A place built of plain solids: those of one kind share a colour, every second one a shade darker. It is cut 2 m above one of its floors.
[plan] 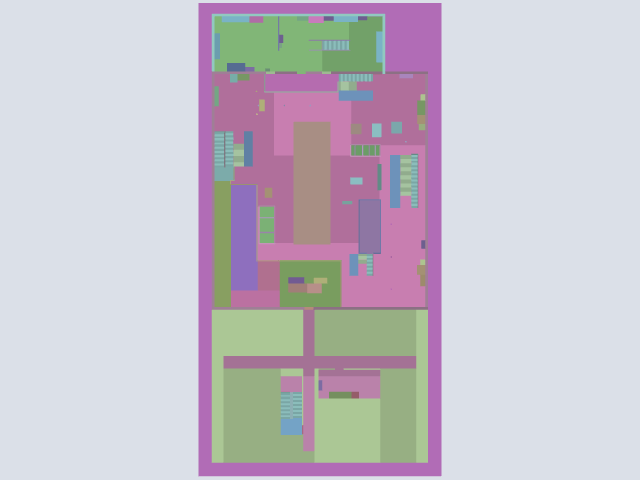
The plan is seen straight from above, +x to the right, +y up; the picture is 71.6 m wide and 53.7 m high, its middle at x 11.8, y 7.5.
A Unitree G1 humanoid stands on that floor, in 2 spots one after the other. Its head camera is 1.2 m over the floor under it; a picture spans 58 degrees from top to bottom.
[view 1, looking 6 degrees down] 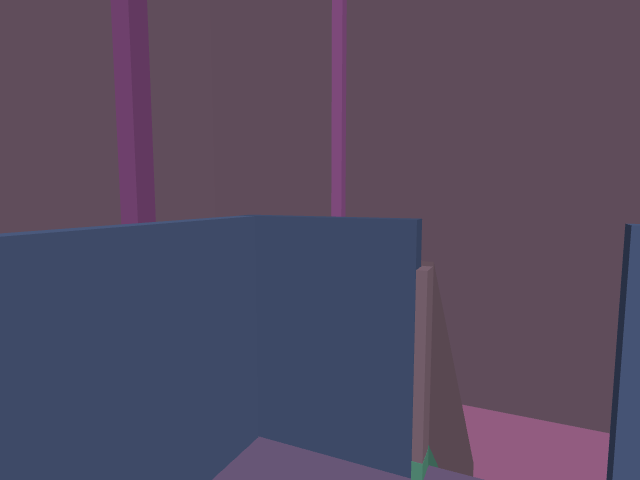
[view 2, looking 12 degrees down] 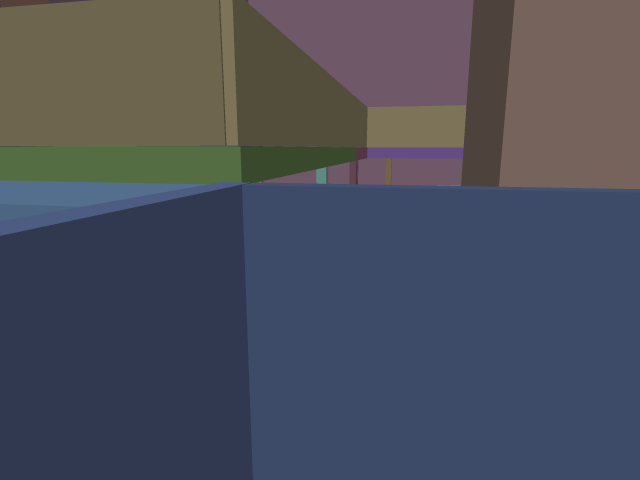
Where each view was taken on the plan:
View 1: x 17.37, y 7.79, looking -65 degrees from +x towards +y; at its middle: rail_gantry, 1.91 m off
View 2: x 17.37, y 6.54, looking -168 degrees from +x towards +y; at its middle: rail_gantry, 1.19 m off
